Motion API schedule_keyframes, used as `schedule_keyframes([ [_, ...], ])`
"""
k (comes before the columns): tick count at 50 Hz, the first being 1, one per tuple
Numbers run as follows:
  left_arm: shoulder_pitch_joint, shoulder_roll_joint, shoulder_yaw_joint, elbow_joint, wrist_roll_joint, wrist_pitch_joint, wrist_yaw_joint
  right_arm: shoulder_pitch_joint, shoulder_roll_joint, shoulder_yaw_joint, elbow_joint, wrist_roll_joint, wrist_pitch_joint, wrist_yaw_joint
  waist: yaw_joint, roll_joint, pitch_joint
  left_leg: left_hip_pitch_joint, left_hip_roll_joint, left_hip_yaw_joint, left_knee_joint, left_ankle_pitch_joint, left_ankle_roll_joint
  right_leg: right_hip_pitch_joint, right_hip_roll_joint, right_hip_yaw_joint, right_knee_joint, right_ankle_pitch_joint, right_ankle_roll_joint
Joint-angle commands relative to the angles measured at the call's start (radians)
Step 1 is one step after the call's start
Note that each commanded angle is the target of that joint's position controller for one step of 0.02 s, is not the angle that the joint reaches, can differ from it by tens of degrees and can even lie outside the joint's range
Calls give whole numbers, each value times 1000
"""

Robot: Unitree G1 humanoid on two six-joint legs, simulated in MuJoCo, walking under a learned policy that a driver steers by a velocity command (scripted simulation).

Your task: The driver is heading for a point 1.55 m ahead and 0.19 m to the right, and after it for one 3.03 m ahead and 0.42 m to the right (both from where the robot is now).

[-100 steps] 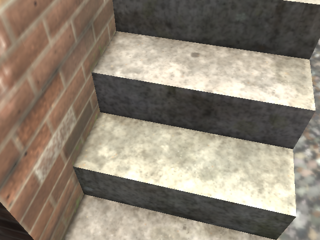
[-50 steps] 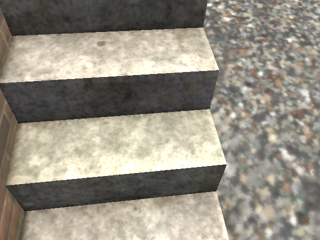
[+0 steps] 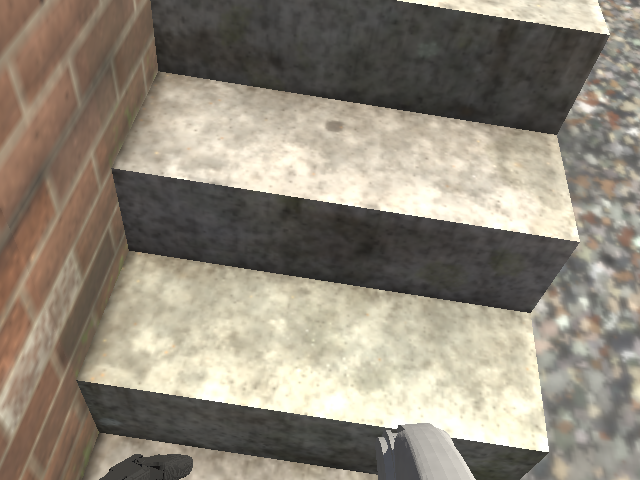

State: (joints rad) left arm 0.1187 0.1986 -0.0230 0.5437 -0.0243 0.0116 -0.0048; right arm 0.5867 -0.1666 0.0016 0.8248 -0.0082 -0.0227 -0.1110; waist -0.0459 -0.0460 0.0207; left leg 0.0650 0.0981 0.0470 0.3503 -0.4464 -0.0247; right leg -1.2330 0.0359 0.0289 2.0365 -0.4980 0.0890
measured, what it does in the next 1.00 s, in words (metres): climbs: right foot 0.20 m higher, then left foot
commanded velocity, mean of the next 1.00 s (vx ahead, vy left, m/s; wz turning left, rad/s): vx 0.10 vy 0.00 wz -0.23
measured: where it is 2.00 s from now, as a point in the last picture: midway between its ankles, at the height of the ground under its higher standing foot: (307, 394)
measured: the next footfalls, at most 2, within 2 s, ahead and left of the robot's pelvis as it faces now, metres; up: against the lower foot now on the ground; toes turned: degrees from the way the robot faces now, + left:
right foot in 0.10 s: +0.23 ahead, -0.16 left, +0.20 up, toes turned -11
left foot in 0.66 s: +0.35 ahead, +0.07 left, +0.19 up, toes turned -19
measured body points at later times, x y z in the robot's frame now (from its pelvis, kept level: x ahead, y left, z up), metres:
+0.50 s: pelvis +0.20 -0.04 +0.19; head +0.20 -0.08 +0.64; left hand +0.35 +0.18 +0.09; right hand +0.37 -0.29 +0.11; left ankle +0.29 +0.09 -0.26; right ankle +0.19 -0.15 -0.54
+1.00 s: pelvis +0.29 -0.01 +0.20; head +0.31 +0.00 +0.65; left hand +0.45 +0.21 +0.07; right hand +0.28 -0.26 +0.07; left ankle +0.32 +0.09 -0.54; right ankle +0.23 -0.14 -0.54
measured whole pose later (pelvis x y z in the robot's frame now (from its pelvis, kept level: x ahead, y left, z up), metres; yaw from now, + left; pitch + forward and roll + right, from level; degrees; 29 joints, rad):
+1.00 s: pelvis +0.29 -0.01 +0.20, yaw -12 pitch +1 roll -1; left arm 0.22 0.19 0.07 0.78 -0.01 0.04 0.04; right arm 0.34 -0.18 -0.03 0.81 0.00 0.03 -0.06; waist 0.00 -0.01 0.02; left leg -0.24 -0.07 -0.10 0.49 -0.25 0.05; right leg -0.16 0.00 0.05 0.45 -0.32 0.02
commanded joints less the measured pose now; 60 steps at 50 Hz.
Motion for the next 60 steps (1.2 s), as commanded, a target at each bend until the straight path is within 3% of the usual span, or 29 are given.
schedule_keyframes([
  [1, -372, -52, -59, -296, 9, -67, -28, 5, -197, -39, -12, 22, 28, -27, -2, 191, 162, -49, 182, -40, -174, 565, 117, -218, -124, -59, -274, -1, -15],
  [2, -417, -37, -61, -327, 22, -72, -44, -33, -197, -39, -17, 19, 39, -29, -6, 157, 103, -211, 159, 18, -240, 698, 117, 105, -117, -136, -470, 122, -38],
  [3, -421, -56, -74, -352, 11, -71, -56, -60, -312, -60, -19, 48, 46, -25, 41, 232, 0, -344, 153, 29, -283, 1116, 155, 500, -58, -198, -722, -31, -103],
  [5, -25, 57, 7, -176, 7, -48, -51, -78, -398, -72, -32, 15, 32, 7, 195, 288, -296, -129, 163, 88, 65, 2217, 162, 859, 139, -249, -744, -1, -205],
  [6, 181, 160, 46, -97, 26, -60, -39, -160, -340, -56, -97, 23, -9, 36, 283, 128, -405, -388, 128, -1, 383, 2267, 93, 1159, 60, 28, -842, 191, -330],
  [7, 374, 298, 91, -38, 43, -64, -6, -181, -309, -39, -144, 35, -66, 91, 319, -233, -624, -634, -63, -101, 839, 764, 24, 1518, -220, 596, -1230, 555, -516],
  [8, 412, 312, 95, 11, 86, -57, 35, -121, -310, -51, -32, 4, -96, 157, 249, -292, -835, -645, -175, -282, 1255, 168, 24, 1568, -352, 961, -1431, 756, -542],
  [9, 348, 248, 74, 5, 91, -61, 34, -201, -279, -56, -49, 9, -91, 179, 234, -131, -665, -724, -152, -314, 1389, 162, 24, 1408, -337, 880, -1449, 713, -448],
  [11, 163, 159, 65, 14, 35, -69, 17, -334, -189, -25, -137, 25, -75, 153, 131, 51, -262, -899, -108, -214, 1450, 41, 8, 1096, -279, 625, -1409, 688, -407],
  [14, -20, 61, 41, 40, 40, -55, 30, -317, -116, -11, -167, 48, 0, 114, -21, -24, -25, -821, -106, -148, 1531, 31, 7, 632, -188, 393, -1516, 256, -324],
  [17, 54, 71, 31, 73, 20, -27, 31, -354, -47, 18, -223, 33, 11, 111, -13, -16, -11, -985, -115, -122, 1661, 101, 20, 704, -156, 258, -1554, 285, -273],
  [19, 14, 71, 24, 24, 35, -2, 51, -396, -72, 21, -247, 18, 7, 96, -7, 53, 3, -971, -115, -74, 1531, 286, -6, 681, -122, 209, -1522, 417, -274],
  [21, 21, 98, 17, -2, 56, 15, 68, -416, -68, 18, -264, 11, 23, 79, 11, -2, -46, -948, -165, -17, 1697, 344, -52, 704, -136, 222, -1511, 589, -309],
  [24, 47, 118, 17, -28, 38, 9, 66, -414, -108, 3, -287, 14, 37, 44, 30, -52, -46, -947, -165, -45, 1695, 374, -85, 790, -150, 248, -1513, 614, -325],
  [27, 25, 145, 40, -49, 22, 14, 85, -477, -104, 9, -340, -17, 52, 50, 30, -97, -29, -855, -127, -50, 1213, 433, -109, 915, -141, 245, -1539, 664, -296],
  [30, -27, 117, 43, -54, 58, 16, 94, -396, -84, -2, -302, -4, 64, 56, -12, -226, -132, -572, -57, -58, 784, 322, -62, 993, -209, 204, -1571, 883, -281],
  [32, 0, 66, 36, -19, 30, 7, 80, -317, -114, -32, -245, 11, 43, 74, 20, -278, -132, -461, -1, -78, 240, 264, -3, 1193, -242, 238, -1566, 1031, -262],
  [33, 49, 33, 31, 9, 10, 9, 65, -324, -120, -36, -194, 15, 23, 91, 50, -180, -104, -387, -19, -59, -89, 468, 17, 1272, -199, 181, -1477, 982, -227],
  [34, 155, 21, 36, 32, 15, 8, 54, -357, -170, -48, -164, 6, 1, 100, 139, 8, -97, -341, -18, -131, -32, 825, 24, 1261, -115, 145, -1397, 655, -164],
  [35, 289, 32, 48, 84, 44, 17, 46, -352, -183, -48, -155, -2, 3, 98, 182, 249, -118, -143, 110, -282, 106, 1296, 111, 1058, -65, 112, -1322, 200, -95],
  [36, 294, 38, 57, 137, 50, 20, 40, -325, -63, -18, -134, 11, 2, 102, 135, 250, -111, -127, 206, -392, 78, 1330, 216, 969, -49, 109, -1290, 41, -9],
  [38, 110, 16, 56, 110, 7, 41, 52, -323, -80, -21, -111, -10, 1, 109, 94, 249, -65, -221, 160, -464, 7, 877, 264, 970, -73, 117, -1408, 97, 27],
  [40, -34, 46, 71, 86, 13, 53, 58, -364, -171, -51, -127, -6, 11, 88, 67, 239, -1, -222, 90, -397, 0, 733, 200, 953, -46, 69, -1508, 186, 26],
  [47, 87, 36, 99, 166, 16, 33, 55, -242, -165, -68, -53, 14, 24, 53, 71, 215, -6, -275, 50, -447, -118, -102, 214, 1007, -24, -7, -1584, 128, -65],
  [51, 147, 55, 112, 229, 1, -27, 23, -328, -146, -60, -115, -1, 50, 29, 98, 113, 5, -415, -34, -377, 41, -21, 203, 1080, -32, -10, -1639, 146, -118],
  [53, 194, 99, 125, 245, 10, -43, 18, -382, -104, -40, -152, 13, 35, 29, 128, -62, -8, -647, -138, -209, 290, 124, 151, 1246, -122, 83, -1672, 207, -169],
  [55, 241, 150, 143, 257, 24, -38, 41, -393, -68, -18, -167, 17, 7, 39, 162, -225, -17, -858, -138, -89, 707, -83, 82, 1342, -374, 324, -1763, 442, -335],
  [57, 319, 175, 124, 277, 50, -58, 70, -379, -98, -33, -198, 32, 9, 40, 154, -191, -21, -1175, -68, -179, 1602, -342, -15, 1448, -548, 443, -1746, 657, -452],
  [60, 404, 103, 81, 344, 54, -83, 84, -583, 17, 36, -341, 57, -9, 75, 159, 15, 85, -1687, -19, -299, 2020, -365, 34, 1623, -490, 227, -1780, 459, -300],
])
